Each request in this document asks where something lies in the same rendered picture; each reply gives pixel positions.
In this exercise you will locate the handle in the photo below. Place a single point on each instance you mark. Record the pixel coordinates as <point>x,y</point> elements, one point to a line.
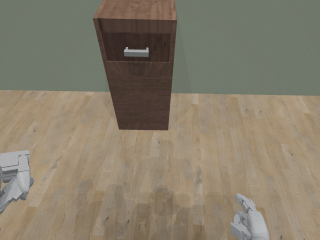
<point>136,52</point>

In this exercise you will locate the cabinet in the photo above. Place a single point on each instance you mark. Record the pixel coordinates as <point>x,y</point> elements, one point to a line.
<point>140,90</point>

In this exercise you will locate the drawer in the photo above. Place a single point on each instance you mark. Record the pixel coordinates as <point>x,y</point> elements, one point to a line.
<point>158,45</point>

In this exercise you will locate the right robot hand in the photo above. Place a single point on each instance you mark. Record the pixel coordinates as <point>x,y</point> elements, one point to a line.
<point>253,224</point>

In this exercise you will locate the left robot hand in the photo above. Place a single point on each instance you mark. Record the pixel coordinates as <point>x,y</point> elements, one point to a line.
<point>15,171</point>

